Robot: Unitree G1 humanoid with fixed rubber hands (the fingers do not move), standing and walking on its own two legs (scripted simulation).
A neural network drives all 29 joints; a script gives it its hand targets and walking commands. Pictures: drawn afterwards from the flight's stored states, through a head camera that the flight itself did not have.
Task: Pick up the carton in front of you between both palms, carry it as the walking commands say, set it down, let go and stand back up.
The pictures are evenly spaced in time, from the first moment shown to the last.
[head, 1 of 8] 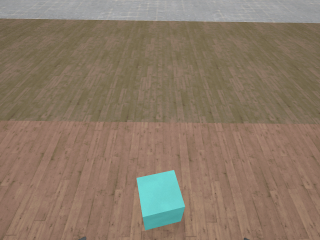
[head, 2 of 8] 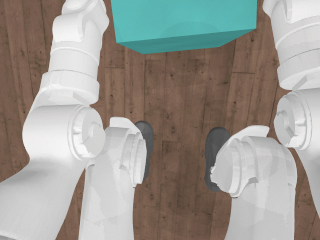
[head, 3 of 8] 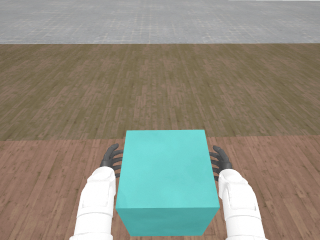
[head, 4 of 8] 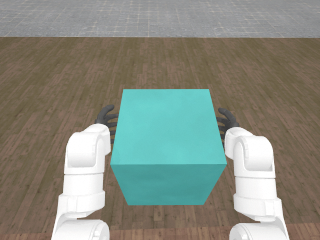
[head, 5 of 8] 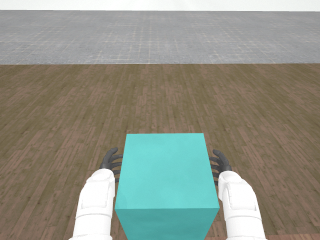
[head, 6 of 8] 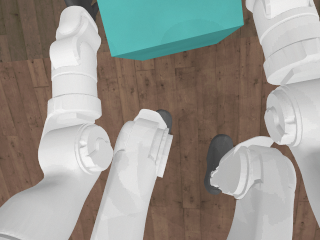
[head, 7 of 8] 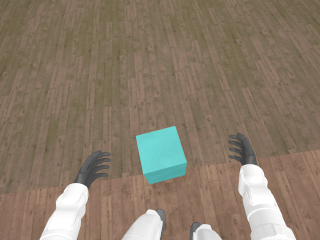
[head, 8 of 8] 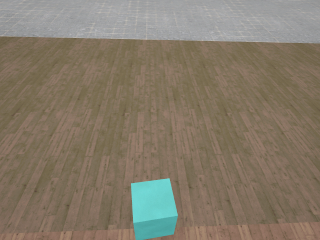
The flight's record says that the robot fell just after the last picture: no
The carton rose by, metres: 0.69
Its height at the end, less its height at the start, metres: -0.01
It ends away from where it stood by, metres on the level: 0.76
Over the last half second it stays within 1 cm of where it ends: yes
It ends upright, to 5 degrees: no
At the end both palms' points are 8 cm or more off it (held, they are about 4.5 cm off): yes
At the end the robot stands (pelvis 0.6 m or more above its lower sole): yes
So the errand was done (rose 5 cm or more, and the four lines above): no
